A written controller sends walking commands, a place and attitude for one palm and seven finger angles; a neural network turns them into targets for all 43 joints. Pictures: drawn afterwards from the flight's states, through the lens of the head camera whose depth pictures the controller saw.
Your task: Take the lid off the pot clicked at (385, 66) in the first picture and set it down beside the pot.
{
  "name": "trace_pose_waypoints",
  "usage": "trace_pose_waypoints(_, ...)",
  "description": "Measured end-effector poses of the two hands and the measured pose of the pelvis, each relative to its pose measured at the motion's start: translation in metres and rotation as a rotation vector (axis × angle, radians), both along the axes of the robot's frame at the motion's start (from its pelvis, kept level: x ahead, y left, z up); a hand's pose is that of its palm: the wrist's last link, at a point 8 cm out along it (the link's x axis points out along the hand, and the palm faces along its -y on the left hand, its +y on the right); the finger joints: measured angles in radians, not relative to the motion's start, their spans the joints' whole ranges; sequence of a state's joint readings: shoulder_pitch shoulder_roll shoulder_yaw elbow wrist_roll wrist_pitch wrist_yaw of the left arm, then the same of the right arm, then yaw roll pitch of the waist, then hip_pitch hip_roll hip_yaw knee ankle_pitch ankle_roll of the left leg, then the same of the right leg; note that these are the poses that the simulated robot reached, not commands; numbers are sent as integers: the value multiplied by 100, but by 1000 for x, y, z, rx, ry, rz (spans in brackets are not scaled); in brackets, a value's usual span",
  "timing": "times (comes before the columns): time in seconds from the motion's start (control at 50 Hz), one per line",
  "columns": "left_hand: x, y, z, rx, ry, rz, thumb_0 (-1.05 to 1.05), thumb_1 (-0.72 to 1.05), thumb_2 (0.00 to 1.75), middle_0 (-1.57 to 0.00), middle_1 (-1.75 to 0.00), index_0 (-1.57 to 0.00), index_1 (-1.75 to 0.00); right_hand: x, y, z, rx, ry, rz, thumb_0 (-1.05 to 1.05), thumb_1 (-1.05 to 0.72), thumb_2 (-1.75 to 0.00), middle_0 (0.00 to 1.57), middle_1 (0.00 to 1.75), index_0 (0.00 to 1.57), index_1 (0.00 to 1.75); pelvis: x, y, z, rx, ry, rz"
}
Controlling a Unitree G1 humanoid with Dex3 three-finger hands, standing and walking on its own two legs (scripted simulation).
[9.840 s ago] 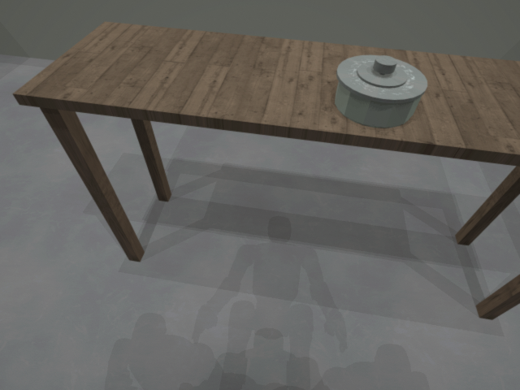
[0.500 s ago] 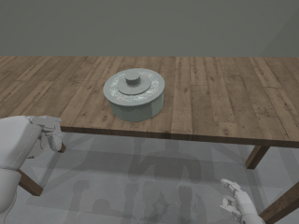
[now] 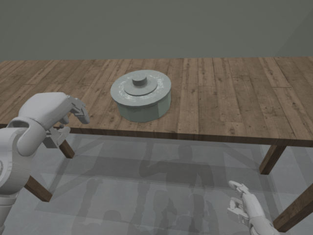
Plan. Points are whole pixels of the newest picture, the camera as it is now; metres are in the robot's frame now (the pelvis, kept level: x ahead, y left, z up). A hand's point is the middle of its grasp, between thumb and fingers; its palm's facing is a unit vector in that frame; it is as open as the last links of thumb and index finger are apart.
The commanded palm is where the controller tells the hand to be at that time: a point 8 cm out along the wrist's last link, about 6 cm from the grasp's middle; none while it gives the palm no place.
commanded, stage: reach forward and open the fingers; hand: left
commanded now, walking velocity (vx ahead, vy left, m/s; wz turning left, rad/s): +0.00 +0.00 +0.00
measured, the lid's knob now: (139, 79) +0.51 +0.13 +0.16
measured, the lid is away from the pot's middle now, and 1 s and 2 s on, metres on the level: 0.00 0.00 0.00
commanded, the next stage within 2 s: move the open hand above the knob in 0.36 s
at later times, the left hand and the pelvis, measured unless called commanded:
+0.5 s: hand (72, 104) +0.32 +0.24 +0.21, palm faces -0.06 -0.05 -1.00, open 9.9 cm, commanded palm +0.29 +0.23 +0.29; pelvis +0.00 +0.00 +0.00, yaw +0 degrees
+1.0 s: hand (93, 90) +0.37 +0.21 +0.21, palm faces -0.08 -0.09 -0.99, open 10.0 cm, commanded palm +0.34 +0.21 +0.29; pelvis +0.02 +0.01 +0.00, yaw +0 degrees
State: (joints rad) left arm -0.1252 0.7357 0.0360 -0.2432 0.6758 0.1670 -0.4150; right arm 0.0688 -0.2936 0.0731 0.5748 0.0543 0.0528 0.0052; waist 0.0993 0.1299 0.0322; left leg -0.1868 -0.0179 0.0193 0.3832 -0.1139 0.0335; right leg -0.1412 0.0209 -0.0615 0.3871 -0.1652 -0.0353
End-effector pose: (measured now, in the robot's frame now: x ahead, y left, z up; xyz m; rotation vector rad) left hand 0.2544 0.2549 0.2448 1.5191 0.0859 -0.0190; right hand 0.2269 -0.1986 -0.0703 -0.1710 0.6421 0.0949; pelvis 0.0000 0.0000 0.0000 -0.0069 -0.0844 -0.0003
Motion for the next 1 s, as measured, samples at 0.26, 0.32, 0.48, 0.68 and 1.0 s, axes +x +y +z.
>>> trace_pose_waypoints(0.26,24,-9,12,11,3,-22,0,-35,170,-93,-14,-93,-14,-19,-20,-9,-21,39,-44,2,-90,-90,20,30,20,30,-3,-2,0,4,0,-4)
trace_pose_waypoints(0.32,29,-10,16,9,-2,-22,0,-37,171,-91,-11,-92,-11,-19,-20,-9,-16,39,-45,2,-90,-90,20,30,20,30,-2,-1,0,4,2,-5)
trace_pose_waypoints(0.48,44,-12,22,3,-6,-19,-1,-38,169,-89,-8,-90,-8,-12,-14,-8,-9,40,-38,2,-90,-90,20,30,20,30,1,1,0,4,10,-3)
trace_pose_waypoints(0.68,64,-21,24,-23,1,-35,-1,-38,167,-89,-8,-89,-8,-2,-3,-8,11,49,-24,2,-90,-90,20,30,20,30,7,6,1,4,25,-1)
trace_pose_waypoints(1.0,102,-39,25,-42,5,-56,-1,-38,166,-88,-8,-89,-8,3,2,-12,22,102,-28,2,-90,-90,20,30,20,30,19,13,1,5,51,-6)
